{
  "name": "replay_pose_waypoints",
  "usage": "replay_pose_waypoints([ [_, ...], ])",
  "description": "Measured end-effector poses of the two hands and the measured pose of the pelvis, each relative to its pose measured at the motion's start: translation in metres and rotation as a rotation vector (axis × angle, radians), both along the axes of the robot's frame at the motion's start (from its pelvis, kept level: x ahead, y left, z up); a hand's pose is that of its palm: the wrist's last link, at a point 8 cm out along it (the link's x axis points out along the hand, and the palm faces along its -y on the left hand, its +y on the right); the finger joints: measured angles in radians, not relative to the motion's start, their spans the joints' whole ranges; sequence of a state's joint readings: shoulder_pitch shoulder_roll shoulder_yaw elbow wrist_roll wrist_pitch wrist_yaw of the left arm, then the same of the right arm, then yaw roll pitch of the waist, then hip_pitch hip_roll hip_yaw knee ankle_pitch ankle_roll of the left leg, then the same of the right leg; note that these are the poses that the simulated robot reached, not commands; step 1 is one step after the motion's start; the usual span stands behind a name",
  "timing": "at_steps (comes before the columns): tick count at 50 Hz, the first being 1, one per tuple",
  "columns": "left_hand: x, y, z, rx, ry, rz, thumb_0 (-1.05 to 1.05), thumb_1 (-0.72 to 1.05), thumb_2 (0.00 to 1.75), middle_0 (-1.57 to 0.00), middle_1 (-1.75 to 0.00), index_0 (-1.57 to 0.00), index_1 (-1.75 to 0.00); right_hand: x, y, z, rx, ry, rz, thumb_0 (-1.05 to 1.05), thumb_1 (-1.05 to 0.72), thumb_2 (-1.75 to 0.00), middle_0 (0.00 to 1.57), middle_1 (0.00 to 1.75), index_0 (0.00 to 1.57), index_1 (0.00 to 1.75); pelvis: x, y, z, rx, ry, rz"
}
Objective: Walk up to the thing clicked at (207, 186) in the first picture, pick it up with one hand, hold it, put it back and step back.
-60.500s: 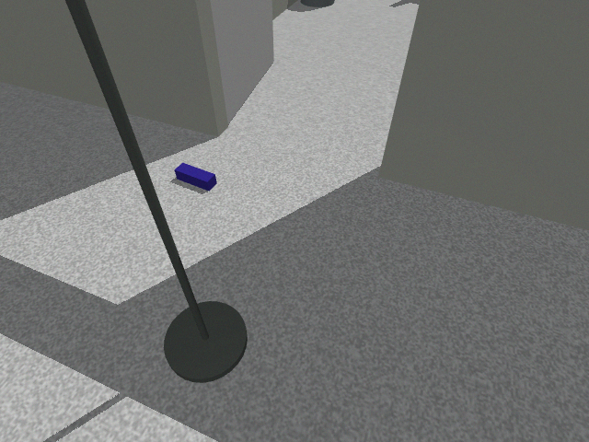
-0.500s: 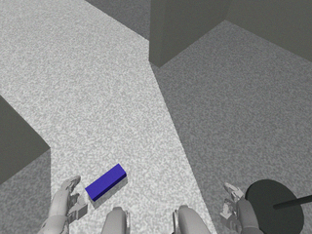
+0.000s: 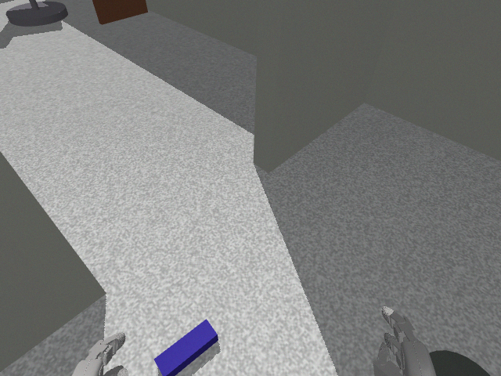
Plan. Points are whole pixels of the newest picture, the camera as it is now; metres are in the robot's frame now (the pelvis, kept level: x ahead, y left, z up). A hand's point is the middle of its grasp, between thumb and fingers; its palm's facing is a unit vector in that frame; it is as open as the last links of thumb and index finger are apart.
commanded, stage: home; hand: left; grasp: from above
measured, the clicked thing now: (187, 349) +0.39 +0.20 -0.68
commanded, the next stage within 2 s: stand in 1.82 s
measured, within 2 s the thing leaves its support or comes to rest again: neither
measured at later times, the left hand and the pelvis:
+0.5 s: hand out of the picture +0.16 +0.18 -0.05, palm faces +0.04 -0.98 -0.19, open 8.0 cm; pelvis -0.01 +0.00 +0.00, yaw +0 degrees
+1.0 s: hand out of the picture +0.16 +0.18 -0.05, palm faces +0.04 -0.98 -0.19, open 7.4 cm; pelvis -0.01 +0.00 +0.00, yaw +0 degrees
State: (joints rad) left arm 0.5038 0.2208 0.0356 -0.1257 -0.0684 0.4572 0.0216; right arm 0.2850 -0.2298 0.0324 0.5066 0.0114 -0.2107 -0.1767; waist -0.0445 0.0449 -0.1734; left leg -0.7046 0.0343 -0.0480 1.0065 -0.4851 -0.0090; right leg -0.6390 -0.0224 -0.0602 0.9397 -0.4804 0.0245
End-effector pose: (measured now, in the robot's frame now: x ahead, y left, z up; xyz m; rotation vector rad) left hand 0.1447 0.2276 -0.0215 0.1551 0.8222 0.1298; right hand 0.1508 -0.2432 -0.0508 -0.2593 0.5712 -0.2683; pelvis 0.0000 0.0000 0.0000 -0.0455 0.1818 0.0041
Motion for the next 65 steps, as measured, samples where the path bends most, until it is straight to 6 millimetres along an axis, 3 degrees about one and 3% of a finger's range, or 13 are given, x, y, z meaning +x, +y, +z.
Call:
replay_pose_waypoints([
  [8, -0.005, -0.002, -0.003, -0.007, 0.003, 0.001, 0.01, 0.84, 0.86, -0.2, -0.29, -0.19, -0.29, 0.002, 0.003, 0.0, -0.005, -0.004, 0.028, 0.01, -0.9, -0.9, 0.21, 0.3, 0.2, 0.3, -0.004, -0.001, 0.0, 0.001, -0.008, 0.003],
  [28, -0.005, 0.001, -0.001, 0.003, -0.01, -0.018, 0.01, 0.81, 0.84, -0.19, -0.28, -0.19, -0.28, -0.021, 0.003, -0.008, -0.001, 0.036, -0.007, 0.01, -0.9, -0.9, 0.21, 0.3, 0.2, 0.3, -0.009, 0.002, -0.001, -0.002, -0.02, -0.006],
  [46, -0.007, 0.003, -0.002, 0.001, -0.003, -0.017, 0.01, 0.89, 0.89, -0.2, -0.29, -0.2, -0.29, -0.016, 0.006, -0.006, -0.003, 0.015, 0.003, 0.01, -0.9, -0.9, 0.21, 0.3, 0.2, 0.3, -0.009, 0.004, -0.001, -0.005, -0.015, -0.005],
  [65, 0.005, 0.003, -0.002, 0.001, -0.004, -0.019, 0.01, 0.91, 0.9, -0.2, -0.3, -0.2, -0.3, -0.006, 0.006, -0.008, -0.005, 0.032, -0.007, 0.01, -0.9, -0.9, 0.21, 0.3, 0.2, 0.3, 0.002, 0.004, -0.001, -0.006, -0.002, -0.006],
])
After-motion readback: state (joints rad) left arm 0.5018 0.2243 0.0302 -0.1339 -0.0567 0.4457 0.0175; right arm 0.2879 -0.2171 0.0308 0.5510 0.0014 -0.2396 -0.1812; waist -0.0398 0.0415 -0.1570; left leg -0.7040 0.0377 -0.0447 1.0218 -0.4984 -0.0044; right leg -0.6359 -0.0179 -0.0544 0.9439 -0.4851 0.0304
